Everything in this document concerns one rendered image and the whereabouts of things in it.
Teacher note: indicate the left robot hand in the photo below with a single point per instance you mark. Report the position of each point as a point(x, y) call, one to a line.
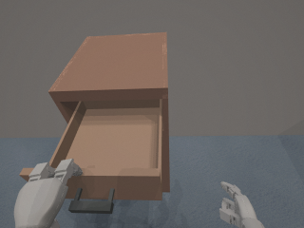
point(41, 198)

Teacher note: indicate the right robot forearm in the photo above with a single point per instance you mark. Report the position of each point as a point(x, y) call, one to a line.
point(251, 223)

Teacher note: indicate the right robot hand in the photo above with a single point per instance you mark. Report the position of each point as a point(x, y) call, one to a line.
point(233, 212)

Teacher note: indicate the drawer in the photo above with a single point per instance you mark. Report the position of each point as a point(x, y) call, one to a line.
point(118, 145)

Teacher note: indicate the cabinet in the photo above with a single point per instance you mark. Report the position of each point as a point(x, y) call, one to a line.
point(117, 68)

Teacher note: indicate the handle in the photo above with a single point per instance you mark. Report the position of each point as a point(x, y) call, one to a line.
point(92, 206)

